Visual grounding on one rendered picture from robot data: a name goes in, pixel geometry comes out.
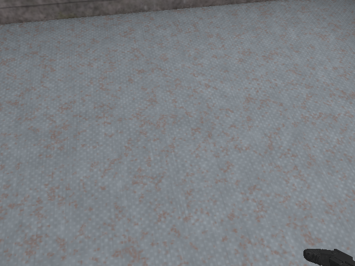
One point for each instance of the right robot hand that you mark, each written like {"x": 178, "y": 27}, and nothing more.
{"x": 328, "y": 257}

